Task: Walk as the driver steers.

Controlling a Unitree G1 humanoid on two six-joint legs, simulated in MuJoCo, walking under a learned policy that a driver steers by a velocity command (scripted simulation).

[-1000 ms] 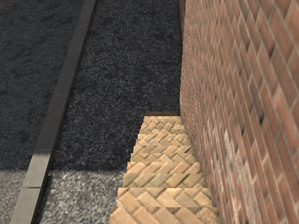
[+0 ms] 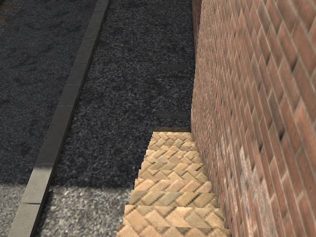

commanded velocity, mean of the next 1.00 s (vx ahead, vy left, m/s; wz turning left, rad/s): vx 0.34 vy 0.00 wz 0.00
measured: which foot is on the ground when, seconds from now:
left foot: down 0.00-1.00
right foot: down 0.00-1.00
